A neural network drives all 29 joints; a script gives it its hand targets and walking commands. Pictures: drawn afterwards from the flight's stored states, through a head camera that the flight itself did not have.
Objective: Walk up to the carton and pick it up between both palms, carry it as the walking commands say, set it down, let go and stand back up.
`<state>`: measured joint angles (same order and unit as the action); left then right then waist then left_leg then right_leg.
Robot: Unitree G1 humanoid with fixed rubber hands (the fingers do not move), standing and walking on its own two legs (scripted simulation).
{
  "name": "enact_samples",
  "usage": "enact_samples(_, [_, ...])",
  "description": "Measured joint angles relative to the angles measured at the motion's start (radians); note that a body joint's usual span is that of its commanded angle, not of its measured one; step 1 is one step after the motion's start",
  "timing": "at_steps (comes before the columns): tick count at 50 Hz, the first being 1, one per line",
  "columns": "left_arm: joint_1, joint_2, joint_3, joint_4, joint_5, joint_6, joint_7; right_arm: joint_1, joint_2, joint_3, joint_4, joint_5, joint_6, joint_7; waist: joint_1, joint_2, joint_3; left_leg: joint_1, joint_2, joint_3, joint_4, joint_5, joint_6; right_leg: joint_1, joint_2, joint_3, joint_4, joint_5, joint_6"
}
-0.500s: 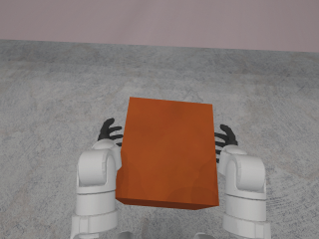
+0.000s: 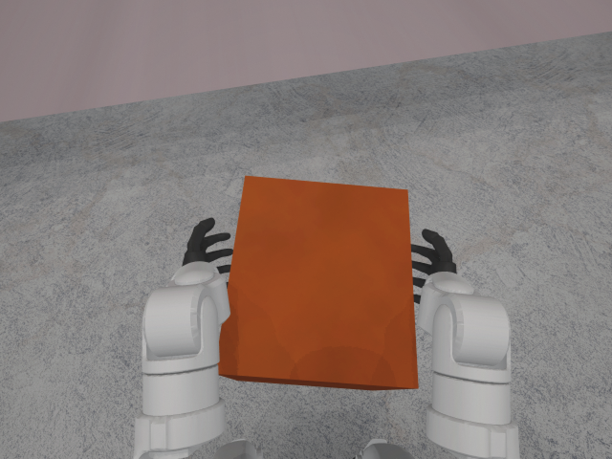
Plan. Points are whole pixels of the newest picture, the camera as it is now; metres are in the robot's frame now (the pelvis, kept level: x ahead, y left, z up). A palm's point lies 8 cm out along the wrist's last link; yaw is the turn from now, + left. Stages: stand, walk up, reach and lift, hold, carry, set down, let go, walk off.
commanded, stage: carry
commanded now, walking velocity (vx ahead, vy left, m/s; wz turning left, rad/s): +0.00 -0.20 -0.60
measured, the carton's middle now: (315, 293) +0.34 +0.00 +0.00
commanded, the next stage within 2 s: none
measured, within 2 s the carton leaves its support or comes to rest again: neither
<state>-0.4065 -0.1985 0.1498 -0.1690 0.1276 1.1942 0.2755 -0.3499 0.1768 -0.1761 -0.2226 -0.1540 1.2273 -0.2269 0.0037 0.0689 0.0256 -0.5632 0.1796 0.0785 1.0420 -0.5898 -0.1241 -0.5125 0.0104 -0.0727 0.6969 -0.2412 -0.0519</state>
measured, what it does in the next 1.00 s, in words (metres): steps to the right, turning right: left foot, then right foot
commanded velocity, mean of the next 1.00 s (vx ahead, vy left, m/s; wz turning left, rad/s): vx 0.00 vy -0.20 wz -0.60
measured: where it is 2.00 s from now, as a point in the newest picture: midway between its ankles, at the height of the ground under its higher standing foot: outside the picture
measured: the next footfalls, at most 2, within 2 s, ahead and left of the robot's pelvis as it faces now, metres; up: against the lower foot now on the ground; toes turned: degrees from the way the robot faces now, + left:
left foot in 0.22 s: +0.03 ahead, +0.01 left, +0.00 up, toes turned +0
right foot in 0.50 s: -0.06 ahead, -0.38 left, +0.00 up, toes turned -22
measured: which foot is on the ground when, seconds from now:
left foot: up 0.00-0.20, down 0.22-0.52, up 0.54-0.70, down 0.72-0.96, up 0.98-1.00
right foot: down 0.00-0.24, up 0.26-0.48, down 0.50-0.76, up 0.78-0.94, down 0.96-1.00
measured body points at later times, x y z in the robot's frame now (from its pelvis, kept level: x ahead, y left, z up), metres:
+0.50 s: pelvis -0.09 -0.18 +0.00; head -0.07 -0.18 +0.45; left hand +0.25 -0.13 +0.10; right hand +0.17 -0.41 +0.08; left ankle -0.01 +0.01 -0.71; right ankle -0.10 -0.36 -0.71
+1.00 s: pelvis -0.23 -0.33 -0.01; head -0.21 -0.36 +0.44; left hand +0.11 -0.39 +0.07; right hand -0.05 -0.62 +0.05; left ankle -0.08 -0.18 -0.71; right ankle -0.25 -0.45 -0.72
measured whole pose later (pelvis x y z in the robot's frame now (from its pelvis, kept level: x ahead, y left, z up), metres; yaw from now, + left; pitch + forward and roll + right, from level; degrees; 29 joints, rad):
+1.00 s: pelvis -0.23 -0.33 -0.01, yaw -37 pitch +2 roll -1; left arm -0.38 -0.19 0.17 -0.19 0.11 1.20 0.29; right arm -0.36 0.18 -0.16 -0.18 -0.13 1.21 -0.24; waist 0.03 0.06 0.04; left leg -0.47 0.31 0.13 0.80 -0.36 -0.12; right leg -0.48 0.00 -0.06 0.74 -0.28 -0.01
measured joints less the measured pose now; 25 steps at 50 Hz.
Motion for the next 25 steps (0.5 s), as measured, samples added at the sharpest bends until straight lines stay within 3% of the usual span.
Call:
enact_samples(1, [-0.006,-0.002,0.006,0.008,0.008,-0.003,-0.010,0.002,-0.001,0.002,-0.003,0.011,0.001,-0.016,-0.009,-0.002,0.005,-0.016,-0.028,0.009,0.039,-0.015,0.001,-0.004,0.006,0.002,-0.009,0.021,0.005])
enact_samples(4, [-0.010,-0.004,0.023,0.010,0.023,-0.010,-0.042,0.008,-0.002,0.019,-0.019,0.038,0.006,-0.056,-0.027,-0.029,0.014,-0.037,-0.090,0.039,0.049,0.021,0.013,-0.020,0.037,0.013,-0.031,0.043,-0.047])
enact_samples(9, [0.018,0.007,0.011,-0.001,0.019,-0.003,-0.035,0.023,-0.007,0.032,-0.001,0.066,-0.002,-0.072,-0.036,-0.078,0.006,0.061,-0.149,0.054,-0.188,0.126,0.059,0.010,0.118,0.011,-0.149,0.133,-0.099])
enact_samples(11, [0.036,0.014,0.007,-0.018,0.026,0.006,-0.043,0.028,-0.008,0.048,0.005,0.077,-0.003,-0.080,-0.026,-0.104,-0.009,0.158,-0.164,0.075,-0.378,0.189,0.093,0.034,0.158,0.012,-0.232,0.186,-0.063])
enact_samples(12, [0.041,0.016,0.016,-0.027,0.028,0.011,-0.042,0.026,-0.007,0.058,0.023,0.077,-0.011,-0.076,-0.011,-0.145,-0.009,0.192,-0.167,0.094,-0.449,0.284,0.123,0.039,0.160,0.025,-0.245,0.195,0.035])
enact_samples(13, [0.050,0.019,0.020,-0.035,0.025,0.017,-0.037,0.017,-0.005,0.061,0.041,0.073,-0.012,-0.070,-0.001,-0.163,-0.010,0.207,-0.147,0.114,-0.472,0.328,0.142,0.011,0.164,0.019,-0.147,0.081,0.111])
enact_samples(14, [0.059,0.022,0.017,-0.038,0.017,0.021,-0.027,0.008,-0.002,0.056,0.051,0.065,-0.007,-0.062,-0.004,-0.156,-0.014,0.208,-0.118,0.119,-0.471,0.338,0.146,-0.031,0.166,0.015,0.017,-0.033,0.142])
enact_samples(16, [0.064,0.023,-0.008,-0.034,0.007,0.028,0.001,0.001,0.000,0.030,0.067,0.043,-0.006,-0.026,-0.021,-0.131,-0.028,0.201,-0.076,0.105,-0.466,0.339,0.128,-0.091,0.127,0.029,0.290,-0.109,0.129])
enact_samples(18, [0.050,0.020,-0.019,-0.034,0.000,0.039,0.024,0.003,0.000,0.010,0.062,0.038,-0.006,-0.008,-0.011,-0.110,-0.033,0.198,-0.033,0.103,-0.460,0.340,0.100,-0.092,0.061,0.059,0.373,-0.114,0.113])
enact_samples(21, [0.037,0.015,0.005,-0.062,0.000,0.046,0.024,-0.005,0.003,0.022,0.055,0.045,-0.017,-0.013,0.017,-0.089,-0.029,0.203,0.044,0.130,-0.442,0.338,0.055,-0.041,-0.024,0.098,0.256,-0.174,0.103])
enact_samples(23, [0.030,0.013,0.020,-0.069,-0.004,0.046,0.027,-0.014,0.006,0.026,0.060,0.033,-0.023,-0.003,0.024,-0.067,-0.025,0.202,0.100,0.129,-0.420,0.337,0.017,0.023,-0.059,0.086,0.110,-0.195,0.103])
enact_samples(25, [0.024,0.010,0.028,-0.056,-0.003,0.043,0.021,-0.015,0.006,0.031,0.062,0.013,-0.019,0.006,0.035,-0.052,-0.034,0.189,0.150,0.121,-0.378,0.327,-0.021,0.101,-0.075,0.067,-0.075,-0.088,0.095])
